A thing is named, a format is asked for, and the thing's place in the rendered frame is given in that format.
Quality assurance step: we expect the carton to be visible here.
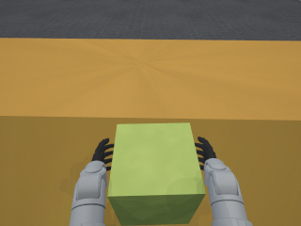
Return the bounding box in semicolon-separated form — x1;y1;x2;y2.
107;122;206;226

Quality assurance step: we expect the robot left forearm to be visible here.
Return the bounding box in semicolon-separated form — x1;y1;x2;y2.
69;160;107;226

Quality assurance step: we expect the robot left hand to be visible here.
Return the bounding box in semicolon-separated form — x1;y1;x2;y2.
91;138;115;171

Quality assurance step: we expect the robot right hand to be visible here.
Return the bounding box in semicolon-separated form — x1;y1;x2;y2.
195;137;216;170

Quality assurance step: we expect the robot right forearm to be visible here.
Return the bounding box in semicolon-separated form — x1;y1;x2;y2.
203;158;253;226

